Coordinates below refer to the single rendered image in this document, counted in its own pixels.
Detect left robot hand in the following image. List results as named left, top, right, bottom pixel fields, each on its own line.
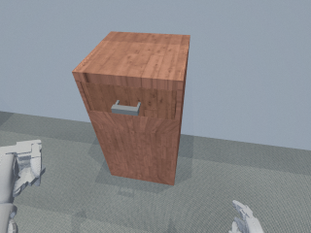
left=0, top=140, right=46, bottom=204

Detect left robot forearm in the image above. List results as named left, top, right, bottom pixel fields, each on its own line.
left=0, top=203, right=18, bottom=233

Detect right robot hand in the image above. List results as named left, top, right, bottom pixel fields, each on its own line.
left=228, top=200, right=264, bottom=233

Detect handle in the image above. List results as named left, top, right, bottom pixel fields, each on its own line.
left=111, top=100, right=141, bottom=116

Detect drawer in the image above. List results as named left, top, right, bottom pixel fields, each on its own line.
left=81, top=82, right=178, bottom=120

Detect cabinet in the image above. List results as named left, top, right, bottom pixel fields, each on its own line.
left=72, top=31, right=190, bottom=185

